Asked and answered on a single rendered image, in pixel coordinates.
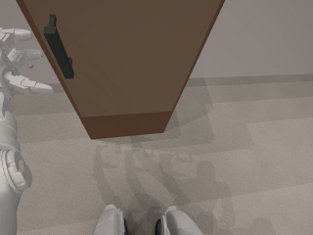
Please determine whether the robot left hand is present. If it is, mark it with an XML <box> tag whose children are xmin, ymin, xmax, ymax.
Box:
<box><xmin>0</xmin><ymin>27</ymin><xmax>54</xmax><ymax>96</ymax></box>

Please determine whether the robot right shin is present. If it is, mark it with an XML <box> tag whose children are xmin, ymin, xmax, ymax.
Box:
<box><xmin>160</xmin><ymin>206</ymin><xmax>177</xmax><ymax>235</ymax></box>

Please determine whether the robot left forearm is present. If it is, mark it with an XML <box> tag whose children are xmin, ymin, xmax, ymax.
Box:
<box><xmin>0</xmin><ymin>82</ymin><xmax>21</xmax><ymax>153</ymax></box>

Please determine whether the left robot upper arm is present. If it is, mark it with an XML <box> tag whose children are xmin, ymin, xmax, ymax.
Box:
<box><xmin>0</xmin><ymin>149</ymin><xmax>32</xmax><ymax>235</ymax></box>

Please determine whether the handle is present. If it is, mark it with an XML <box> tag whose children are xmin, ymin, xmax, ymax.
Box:
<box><xmin>43</xmin><ymin>14</ymin><xmax>74</xmax><ymax>79</ymax></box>

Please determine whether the cupboard door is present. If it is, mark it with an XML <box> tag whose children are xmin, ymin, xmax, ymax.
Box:
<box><xmin>23</xmin><ymin>0</ymin><xmax>221</xmax><ymax>118</ymax></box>

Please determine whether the robot left thigh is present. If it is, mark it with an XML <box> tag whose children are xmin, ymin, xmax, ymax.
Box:
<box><xmin>92</xmin><ymin>209</ymin><xmax>125</xmax><ymax>235</ymax></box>

